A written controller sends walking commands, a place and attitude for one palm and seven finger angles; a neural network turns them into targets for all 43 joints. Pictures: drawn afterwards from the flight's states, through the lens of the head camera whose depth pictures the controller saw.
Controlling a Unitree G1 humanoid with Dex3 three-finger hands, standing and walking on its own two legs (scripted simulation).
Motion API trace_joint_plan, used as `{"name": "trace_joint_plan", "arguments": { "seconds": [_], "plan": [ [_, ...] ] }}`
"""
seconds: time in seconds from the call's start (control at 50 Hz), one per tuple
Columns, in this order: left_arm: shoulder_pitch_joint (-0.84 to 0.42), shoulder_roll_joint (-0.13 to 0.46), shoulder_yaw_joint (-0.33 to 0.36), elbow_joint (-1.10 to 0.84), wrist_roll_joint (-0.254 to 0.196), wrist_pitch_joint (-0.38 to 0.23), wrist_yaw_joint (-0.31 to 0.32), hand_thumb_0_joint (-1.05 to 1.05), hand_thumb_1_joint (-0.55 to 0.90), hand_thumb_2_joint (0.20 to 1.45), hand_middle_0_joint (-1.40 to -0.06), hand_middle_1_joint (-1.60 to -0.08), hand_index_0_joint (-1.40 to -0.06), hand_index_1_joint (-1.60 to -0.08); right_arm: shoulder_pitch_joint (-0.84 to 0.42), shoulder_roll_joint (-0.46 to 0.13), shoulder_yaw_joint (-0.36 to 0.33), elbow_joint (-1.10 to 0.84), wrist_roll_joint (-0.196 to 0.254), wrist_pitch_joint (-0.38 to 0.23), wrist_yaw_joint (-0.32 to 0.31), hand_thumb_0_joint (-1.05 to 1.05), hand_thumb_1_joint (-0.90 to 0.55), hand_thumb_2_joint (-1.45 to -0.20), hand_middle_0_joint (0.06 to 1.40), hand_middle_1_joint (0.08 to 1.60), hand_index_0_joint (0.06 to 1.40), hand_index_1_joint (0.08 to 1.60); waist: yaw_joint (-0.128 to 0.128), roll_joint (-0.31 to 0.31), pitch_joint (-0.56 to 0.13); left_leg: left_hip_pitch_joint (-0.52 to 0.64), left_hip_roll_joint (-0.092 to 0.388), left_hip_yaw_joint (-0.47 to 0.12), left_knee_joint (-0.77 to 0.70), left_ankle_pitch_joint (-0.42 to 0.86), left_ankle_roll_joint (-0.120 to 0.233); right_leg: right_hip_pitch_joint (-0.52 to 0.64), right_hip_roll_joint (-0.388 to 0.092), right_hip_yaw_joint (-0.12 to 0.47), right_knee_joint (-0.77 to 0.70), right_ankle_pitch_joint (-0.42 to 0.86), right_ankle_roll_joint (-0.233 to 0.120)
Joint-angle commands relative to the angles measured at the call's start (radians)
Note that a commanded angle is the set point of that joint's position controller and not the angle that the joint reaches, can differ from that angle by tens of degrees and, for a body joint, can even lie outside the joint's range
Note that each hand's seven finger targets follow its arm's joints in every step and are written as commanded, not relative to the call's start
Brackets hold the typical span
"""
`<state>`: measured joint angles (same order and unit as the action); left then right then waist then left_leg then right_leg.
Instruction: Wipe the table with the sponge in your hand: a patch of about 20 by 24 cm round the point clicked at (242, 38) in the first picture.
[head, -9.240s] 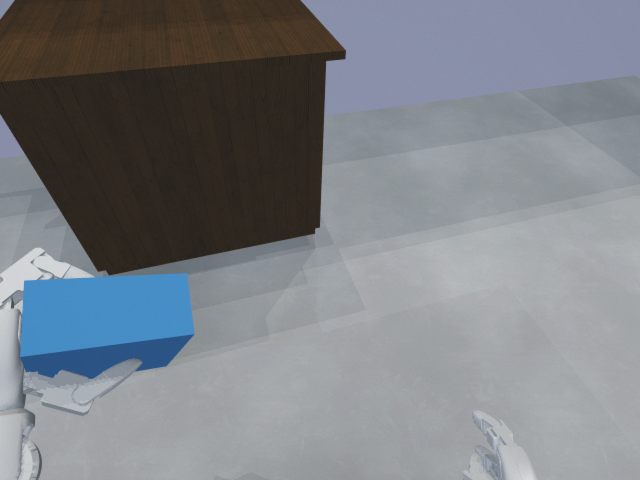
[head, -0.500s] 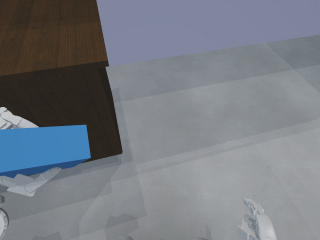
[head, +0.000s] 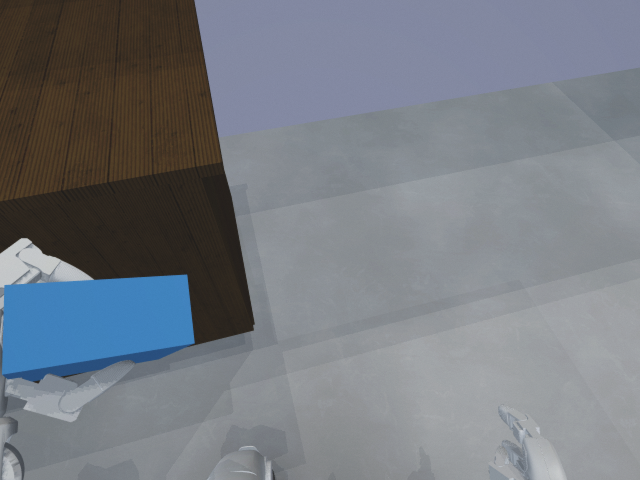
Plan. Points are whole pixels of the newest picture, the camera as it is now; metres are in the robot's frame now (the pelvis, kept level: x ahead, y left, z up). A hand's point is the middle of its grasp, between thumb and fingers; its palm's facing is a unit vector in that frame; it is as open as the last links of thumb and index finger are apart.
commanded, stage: take the last steps up to it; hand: left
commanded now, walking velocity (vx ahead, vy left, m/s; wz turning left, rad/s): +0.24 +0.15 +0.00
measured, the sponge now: (124, 327) +0.23 +0.20 +0.14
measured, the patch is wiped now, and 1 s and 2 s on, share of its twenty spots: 0.00 0.00 0.00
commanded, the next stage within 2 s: come to a stop and stand still in 0.44 s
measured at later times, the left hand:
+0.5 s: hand (54, 232) +0.31 +0.28 +0.16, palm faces +0.39 -0.78 -0.48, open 10.0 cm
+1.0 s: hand (35, 213) +0.33 +0.30 +0.17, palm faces +0.33 -0.82 -0.46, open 10.0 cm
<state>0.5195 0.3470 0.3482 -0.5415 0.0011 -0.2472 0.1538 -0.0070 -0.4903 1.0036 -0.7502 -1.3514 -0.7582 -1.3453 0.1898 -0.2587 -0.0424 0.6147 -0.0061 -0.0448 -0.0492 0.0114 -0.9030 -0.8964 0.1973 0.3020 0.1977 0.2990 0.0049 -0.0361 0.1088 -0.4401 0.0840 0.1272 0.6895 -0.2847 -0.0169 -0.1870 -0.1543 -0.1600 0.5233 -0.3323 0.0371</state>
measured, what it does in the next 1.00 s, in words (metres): walks ahead: left foot, then right foot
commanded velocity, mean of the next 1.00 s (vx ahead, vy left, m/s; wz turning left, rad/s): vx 0.05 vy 0.02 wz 0.01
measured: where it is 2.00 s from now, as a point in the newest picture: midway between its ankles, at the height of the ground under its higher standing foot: outside the picture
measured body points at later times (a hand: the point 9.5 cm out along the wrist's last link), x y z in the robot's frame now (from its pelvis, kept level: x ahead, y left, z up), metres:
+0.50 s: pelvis +0.09 +0.05 -0.01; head +0.13 +0.02 +0.44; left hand +0.29 +0.32 +0.19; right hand +0.25 -0.17 -0.13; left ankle +0.07 +0.17 -0.67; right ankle +0.09 -0.04 -0.74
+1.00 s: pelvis +0.10 +0.08 -0.01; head +0.15 +0.08 +0.44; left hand +0.30 +0.35 +0.20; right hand +0.29 -0.11 -0.09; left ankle +0.17 +0.22 -0.74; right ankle +0.10 -0.01 -0.74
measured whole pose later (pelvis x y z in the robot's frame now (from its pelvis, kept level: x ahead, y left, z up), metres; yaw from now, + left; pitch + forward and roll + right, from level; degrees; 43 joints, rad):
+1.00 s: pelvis +0.10 +0.08 -0.01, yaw -2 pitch +0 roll +0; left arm 0.50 0.41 0.38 -0.61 -0.05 -0.17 0.14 -0.01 -0.49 1.01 -0.75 -1.35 -0.76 -1.34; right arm 0.17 -0.12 0.06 0.54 -0.01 -0.09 -0.01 0.01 -0.90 -0.90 0.20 0.30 0.20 0.30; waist 0.02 0.00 0.09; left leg -0.34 0.12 0.12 0.53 -0.18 -0.04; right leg -0.26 0.01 -0.11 0.57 -0.37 0.04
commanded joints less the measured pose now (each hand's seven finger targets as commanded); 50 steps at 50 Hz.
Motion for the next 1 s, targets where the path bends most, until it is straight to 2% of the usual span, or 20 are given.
{"name": "trace_joint_plan", "arguments": {
  "seconds": [0.0, 0.02, 0.04, 0.08, 0.16, 0.3, 0.32, 0.36, 0.38, 0.42, 0.48, 0.58, 0.62, 0.64, 0.66, 0.68, 0.7, 0.74, 0.92, 0.98],
  "plan": [
    [-0.101, 0.211, 0.165, -0.274, -0.013, -0.071, 0.042, 0.000, 0.100, 1.300, -1.200, -1.600, -1.200, -1.600, -0.044, -0.039, -0.039, -0.168, 0.007, -0.058, -0.019, 0.000, -0.900, -0.900, 0.200, 0.300, 0.200, 0.300, -0.012, 0.024, -0.250, 0.301, -0.059, 0.086, -0.268, 0.127, 0.011, 0.038, -0.104, 0.076, 0.094, 0.400, -0.087],
    [-0.108, 0.207, 0.167, -0.284, -0.017, -0.081, 0.043, 0.000, 0.100, 1.300, -1.200, -1.600, -1.200, -1.600, -0.027, -0.060, -0.049, -0.172, 0.011, -0.060, -0.020, 0.000, -0.900, -0.900, 0.200, 0.300, 0.200, 0.300, -0.024, 0.209, -0.289, 0.429, 0.047, -0.051, -0.287, 0.197, 0.058, -0.087, -0.030, 0.022, 0.300, 0.245, -0.047],
    [-0.096, 0.187, 0.141, -0.286, -0.019, -0.084, 0.039, 0.000, 0.100, 1.300, -1.200, -1.600, -1.200, -1.600, -0.025, -0.082, -0.061, -0.178, 0.018, -0.062, -0.015, 0.000, -0.900, -0.900, 0.200, 0.300, 0.200, 0.300, -0.019, 0.409, -0.297, 0.541, 0.259, -0.346, -0.306, 0.457, 0.158, -0.311, 0.076, 0.007, 0.533, -0.263, -0.007],
    [-0.076, 0.246, 0.193, -0.183, -0.021, -0.082, 0.033, 0.000, 0.100, 1.300, -1.200, -1.600, -1.200, -1.600, -0.036, -0.066, -0.047, -0.154, 0.016, -0.072, -0.011, 0.000, -0.900, -0.900, 0.200, 0.300, 0.200, 0.300, -0.017, 0.309, -0.269, 0.420, 0.340, -0.475, -0.359, 0.264, 0.286, -0.421, 0.053, 0.120, 0.742, -0.305, -0.018],
    [-0.041, 0.193, 0.150, -0.300, -0.031, -0.081, 0.013, 0.000, 0.100, 1.300, -1.200, -1.600, -1.200, -1.600, -0.059, -0.047, -0.032, -0.138, 0.026, -0.094, 0.002, 0.000, -0.900, -0.900, 0.200, 0.300, 0.200, 0.300, -0.002, 0.303, -0.229, 0.324, 0.209, -0.205, -0.342, 0.311, 0.218, -0.374, 0.037, 0.062, 0.548, -0.152, -0.001],
    [-0.032, 0.194, 0.153, -0.165, -0.040, -0.022, 0.014, 0.000, 0.100, 1.300, -1.200, -1.600, -1.200, -1.600, -0.054, -0.045, -0.003, -0.128, 0.019, -0.086, -0.022, 0.000, -0.900, -0.900, 0.200, 0.300, 0.200, 0.300, 0.000, 0.168, -0.231, 0.183, 0.166, -0.107, -0.241, 0.139, 0.124, -0.009, 0.096, -0.016, 0.004, 0.014, -0.009],
    [-0.061, 0.208, 0.162, -0.147, -0.034, -0.019, 0.014, 0.000, 0.100, 1.300, -1.200, -1.600, -1.200, -1.600, -0.058, -0.043, -0.003, -0.125, 0.017, -0.078, -0.025, 0.000, -0.900, -0.900, 0.200, 0.300, 0.200, 0.300, 0.000, 0.090, -0.232, 0.115, 0.131, -0.081, -0.145, 0.063, 0.097, 0.068, 0.047, 0.054, -0.092, 0.092, -0.032],
    [-0.114, 0.242, 0.182, -0.093, -0.042, -0.014, 0.016, 0.000, 0.100, 1.300, -1.200, -1.600, -1.200, -1.600, -0.089, -0.019, 0.012, -0.151, 0.015, -0.072, -0.016, 0.000, -0.900, -0.900, 0.200, 0.300, 0.200, 0.300, 0.002, -0.250, -0.180, -0.200, -0.064, -0.011, 0.259, -0.267, 0.008, 0.175, -0.307, 0.598, -0.230, 0.274, -0.196],
    [-0.109, 0.219, 0.160, -0.060, -0.050, -0.014, 0.013, 0.000, 0.100, 1.300, -1.200, -1.600, -1.200, -1.600, -0.062, -0.049, -0.012, -0.125, 0.016, -0.067, -0.002, 0.000, -0.900, -0.900, 0.200, 0.300, 0.200, 0.300, -0.001, -0.280, -0.176, -0.224, -0.043, -0.106, 0.434, -0.235, -0.009, 0.154, -0.345, 0.631, -0.248, 0.279, -0.219],
    [-0.116, 0.218, 0.165, -0.095, -0.042, -0.035, 0.009, 0.000, 0.100, 1.300, -1.200, -1.600, -1.200, -1.600, -0.092, -0.025, 0.014, -0.114, 0.012, -0.052, 0.002, 0.000, -0.900, -0.900, 0.200, 0.300, 0.200, 0.300, -0.004, -0.126, -0.149, -0.259, -0.009, -0.150, 0.531, -0.148, -0.027, 0.153, -0.294, 0.439, -0.196, 0.465, -0.206],
    [-0.085, 0.202, 0.146, -0.125, -0.018, -0.058, 0.014, 0.000, 0.100, 1.300, -1.200, -1.600, -1.200, -1.600, -0.103, -0.020, 0.019, -0.118, 0.004, -0.041, -0.002, 0.000, -0.900, -0.900, 0.200, 0.300, 0.200, 0.300, -0.004, -0.116, -0.187, -0.155, -0.004, -0.085, 0.322, -0.110, -0.021, 0.153, -0.211, 0.197, -0.130, 0.712, -0.155],
    [-0.021, 0.212, 0.162, -0.247, -0.018, -0.047, 0.039, 0.000, 0.100, 1.300, -1.200, -1.600, -1.200, -1.600, -0.096, -0.008, 0.010, -0.173, -0.002, -0.040, -0.011, 0.000, -0.900, -0.900, 0.200, 0.300, 0.200, 0.300, 0.017, -0.120, -0.245, 0.061, -0.066, 0.039, -0.076, 0.002, -0.013, 0.166, -0.144, 0.098, -0.052, 0.737, -0.133],
    [-0.042, 0.208, 0.159, -0.283, -0.024, -0.036, 0.043, 0.000, 0.100, 1.300, -1.200, -1.600, -1.200, -1.600, -0.067, -0.020, -0.006, -0.187, 0.002, -0.033, -0.026, 0.000, -0.900, -0.900, 0.200, 0.300, 0.200, 0.300, -0.009, -0.057, -0.270, 0.245, -0.068, 0.044, -0.247, 0.202, -0.019, 0.095, -0.091, 0.077, 0.039, 0.616, -0.081],
    [-0.039, 0.209, 0.155, -0.288, -0.029, -0.036, 0.043, 0.000, 0.100, 1.300, -1.200, -1.600, -1.200, -1.600, -0.049, -0.034, -0.016, -0.193, 0.008, -0.030, -0.035, 0.000, -0.900, -0.900, 0.200, 0.300, 0.200, 0.300, -0.012, 0.043, -0.289, 0.342, 0.014, -0.016, -0.275, 0.368, 0.000, 0.042, -0.036, 0.046, 0.129, 0.443, -0.043],
    [-0.055, 0.206, 0.150, -0.297, -0.034, -0.039, 0.041, 0.000, 0.100, 1.300, -1.200, -1.600, -1.200, -1.600, -0.036, -0.066, -0.028, -0.199, 0.014, -0.033, -0.034, 0.000, -0.900, -0.900, 0.200, 0.300, 0.200, 0.300, -0.004, 0.221, -0.291, 0.423, 0.186, -0.221, -0.273, 0.698, 0.074, -0.115, 0.059, 0.025, 0.247, 0.037, 0.002],
    [-0.077, 0.206, 0.143, -0.256, -0.033, -0.048, 0.031, 0.000, 0.100, 1.300, -1.200, -1.600, -1.200, -1.600, -0.020, -0.078, -0.038, -0.200, 0.018, -0.041, -0.023, 0.000, -0.900, -0.900, 0.200, 0.300, 0.200, 0.300, 0.000, 0.264, -0.268, 0.391, 0.289, -0.319, -0.313, 0.801, 0.138, -0.186, 0.103, 0.081, 0.375, -0.299, -0.002],
    [-0.060, 0.219, 0.170, -0.201, -0.032, -0.045, 0.025, 0.000, 0.100, 1.300, -1.200, -1.600, -1.200, -1.600, -0.025, -0.067, -0.032, -0.185, 0.004, -0.047, -0.020, 0.000, -0.900, -0.900, 0.200, 0.300, 0.200, 0.300, -0.012, 0.318, -0.245, 0.375, 0.321, -0.379, -0.342, 0.816, 0.177, -0.254, 0.121, 0.108, 0.471, -0.316, 0.001],
    [-0.088, 0.239, 0.178, -0.283, -0.030, -0.054, 0.021, 0.000, 0.100, 1.300, -1.200, -1.600, -1.200, -1.600, -0.027, -0.059, -0.029, -0.176, -0.001, -0.060, -0.001, 0.000, -0.900, -0.900, 0.200, 0.300, 0.200, 0.300, -0.008, 0.317, -0.299, 0.452, 0.283, -0.291, -0.271, 0.861, 0.166, -0.262, 0.105, 0.135, 0.443, -0.208, -0.006],
    [-0.042, 0.184, 0.128, -0.255, -0.060, 0.019, 0.001, 0.000, 0.100, 1.300, -1.200, -1.600, -1.200, -1.600, -0.036, -0.057, 0.004, -0.186, 0.006, -0.086, 0.023, 0.000, -0.900, -0.900, 0.200, 0.300, 0.200, 0.300, -0.017, 0.299, -0.223, 0.219, 0.237, -0.153, -0.316, 0.367, 0.098, -0.028, 0.160, 0.052, 0.049, -0.045, 0.003],
    [-0.065, 0.214, 0.157, -0.196, -0.055, 0.022, 0.001, 0.000, 0.100, 1.300, -1.200, -1.600, -1.200, -1.600, -0.042, -0.039, 0.012, -0.184, 0.014, -0.070, 0.013, 0.000, -0.900, -0.900, 0.200, 0.300, 0.200, 0.300, -0.016, 0.163, -0.230, 0.136, 0.164, -0.087, -0.219, 0.140, 0.043, 0.080, 0.102, 0.100, -0.131, 0.126, -0.016]
  ]
}}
